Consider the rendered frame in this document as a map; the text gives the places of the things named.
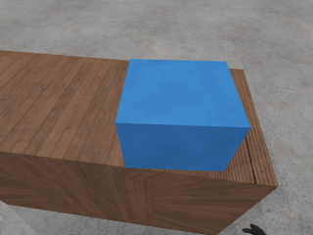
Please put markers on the robot right hand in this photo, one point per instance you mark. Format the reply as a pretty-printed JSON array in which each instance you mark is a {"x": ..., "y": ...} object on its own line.
[{"x": 255, "y": 230}]

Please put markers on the pedestal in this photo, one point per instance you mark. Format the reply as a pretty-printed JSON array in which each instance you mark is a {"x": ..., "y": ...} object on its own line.
[{"x": 60, "y": 151}]

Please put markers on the carton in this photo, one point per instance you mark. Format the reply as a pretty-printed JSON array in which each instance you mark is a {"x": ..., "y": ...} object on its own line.
[{"x": 180, "y": 114}]

